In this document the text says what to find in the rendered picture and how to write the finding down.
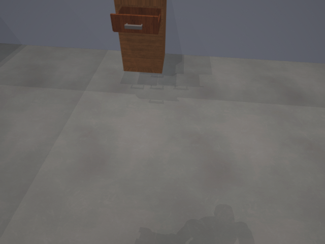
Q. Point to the cabinet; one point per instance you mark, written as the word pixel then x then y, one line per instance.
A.
pixel 143 52

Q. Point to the handle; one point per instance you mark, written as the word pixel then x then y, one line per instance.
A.
pixel 131 26

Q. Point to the drawer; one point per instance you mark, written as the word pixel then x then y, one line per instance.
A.
pixel 149 17

